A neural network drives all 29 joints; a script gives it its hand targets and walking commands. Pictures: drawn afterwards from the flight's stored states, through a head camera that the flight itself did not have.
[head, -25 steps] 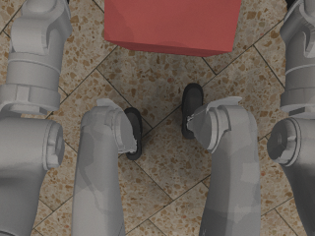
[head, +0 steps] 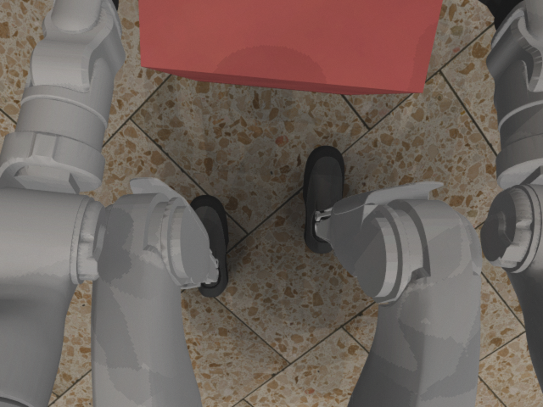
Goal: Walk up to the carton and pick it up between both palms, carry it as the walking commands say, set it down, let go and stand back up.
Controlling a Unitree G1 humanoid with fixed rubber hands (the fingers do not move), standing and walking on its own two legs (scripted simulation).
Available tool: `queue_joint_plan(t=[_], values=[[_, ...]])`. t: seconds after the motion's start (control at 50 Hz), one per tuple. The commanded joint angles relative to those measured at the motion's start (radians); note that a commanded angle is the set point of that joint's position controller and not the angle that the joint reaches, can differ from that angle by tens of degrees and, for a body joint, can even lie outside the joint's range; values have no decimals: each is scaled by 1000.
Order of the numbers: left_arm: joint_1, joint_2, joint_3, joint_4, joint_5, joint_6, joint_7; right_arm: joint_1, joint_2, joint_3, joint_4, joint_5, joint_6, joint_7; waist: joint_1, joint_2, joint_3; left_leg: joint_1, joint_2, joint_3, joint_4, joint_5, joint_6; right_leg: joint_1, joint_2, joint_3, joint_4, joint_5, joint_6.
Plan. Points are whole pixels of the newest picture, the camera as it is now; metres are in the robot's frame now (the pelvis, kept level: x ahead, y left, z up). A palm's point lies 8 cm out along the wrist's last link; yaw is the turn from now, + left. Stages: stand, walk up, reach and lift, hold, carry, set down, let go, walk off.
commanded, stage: reach and lift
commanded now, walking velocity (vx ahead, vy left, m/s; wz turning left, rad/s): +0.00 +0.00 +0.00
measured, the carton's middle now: (284, 7) +0.52 -0.04 -0.25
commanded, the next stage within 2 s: none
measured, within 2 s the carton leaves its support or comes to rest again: leaves its support in 1.76 s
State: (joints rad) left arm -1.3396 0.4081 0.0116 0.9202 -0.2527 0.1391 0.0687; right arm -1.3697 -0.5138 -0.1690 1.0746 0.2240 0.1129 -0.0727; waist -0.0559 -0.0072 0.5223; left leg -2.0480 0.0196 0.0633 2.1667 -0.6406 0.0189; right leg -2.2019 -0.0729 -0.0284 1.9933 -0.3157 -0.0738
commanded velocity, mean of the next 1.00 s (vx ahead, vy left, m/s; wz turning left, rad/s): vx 0.00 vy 0.00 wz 0.00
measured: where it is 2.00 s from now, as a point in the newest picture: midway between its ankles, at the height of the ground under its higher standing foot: (265, 240)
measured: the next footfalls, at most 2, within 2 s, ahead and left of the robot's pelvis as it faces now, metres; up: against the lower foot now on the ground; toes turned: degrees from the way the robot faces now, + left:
none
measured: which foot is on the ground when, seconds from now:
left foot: down 0.00-1.00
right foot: down 0.00-1.00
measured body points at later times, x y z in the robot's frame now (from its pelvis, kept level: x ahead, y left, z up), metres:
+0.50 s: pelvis +0.00 +0.00 -0.01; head +0.38 -0.03 +0.23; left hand +0.55 +0.15 -0.19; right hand +0.52 -0.28 -0.19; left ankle +0.11 +0.11 -0.36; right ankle +0.19 -0.11 -0.36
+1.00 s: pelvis +0.00 +0.00 +0.00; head +0.38 -0.03 +0.23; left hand +0.55 +0.13 -0.19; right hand +0.55 -0.23 -0.19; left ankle +0.11 +0.11 -0.36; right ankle +0.19 -0.11 -0.36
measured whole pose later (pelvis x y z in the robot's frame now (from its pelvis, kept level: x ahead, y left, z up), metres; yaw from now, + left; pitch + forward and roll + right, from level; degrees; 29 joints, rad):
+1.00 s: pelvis +0.00 +0.00 +0.00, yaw +0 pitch +30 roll +3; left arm -1.36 0.40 -0.06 0.94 -0.26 0.09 0.07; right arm -1.54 -0.43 -0.05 1.20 0.28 0.06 -0.08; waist -0.06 0.00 0.52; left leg -2.06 0.02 0.06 2.18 -0.65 0.02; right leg -2.22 -0.07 -0.03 2.02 -0.32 -0.08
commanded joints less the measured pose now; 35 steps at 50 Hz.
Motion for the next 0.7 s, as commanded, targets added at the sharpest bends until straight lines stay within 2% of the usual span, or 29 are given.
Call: queue_joint_plan(t=[0.0,0.04,0.06,0.08,0.18,0.28,0.32,0.44,0.66,0.68], values=[[-315,124,-14,-178,-61,-76,19,-238,-17,78,-180,159,-99,9,-49,-4,-1665,182,-67,-60,-196,181,-12,1065,22,52,61,291,51],[-296,116,-10,-124,-68,-77,10,-221,0,88,-142,156,-99,9,-50,-28,-1594,93,-64,-55,-193,140,-9,1074,17,61,57,276,51],[-289,117,-3,-109,-69,-77,6,-229,4,99,-142,159,-98,11,-36,-44,-1574,55,-63,-52,-192,121,-6,1083,15,68,49,269,53],[-287,123,6,-97,-65,-75,3,-228,0,93,-128,150,-97,10,-36,-47,-1555,36,-61,-51,-193,109,-6,1091,15,70,47,261,55],[-290,136,21,-87,-67,-76,-3,-235,34,123,-131,170,-92,5,-5,-77,-1565,-16,-54,-35,-189,74,0,1145,11,89,32,251,62],[-305,120,12,-88,-70,-75,-3,-247,44,129,-132,170,-91,-3,-8,-74,-1562,-23,-54,-36,-192,67,1,1149,14,92,25,242,59],[-305,104,4,-78,-68,-76,-4,-254,70,146,-125,181,-91,-1,6,-67,-1553,-15,-55,-37,-197,66,3,1137,15,91,25,233,59],[-351,47,-33,-97,-66,-78,-2,-284,115,176,-105,193,-94,1,3,-49,-1540,0,-62,-39,-205,81,2,1112,23,81,25,242,54],[-391,-51,-95,-93,-77,-90,-8,-274,210,190,-15,180,-104,-6,-19,-14,-1501,24,-78,-47,-210,103,-6,1066,35,76,20,259,48],[-395,-67,-104,-94,-84,-89,-10,-271,218,189,-7,176,-106,-7,-29,-14,-1502,18,-79,-49,-211,107,-8,1071,35,74,20,270,45]])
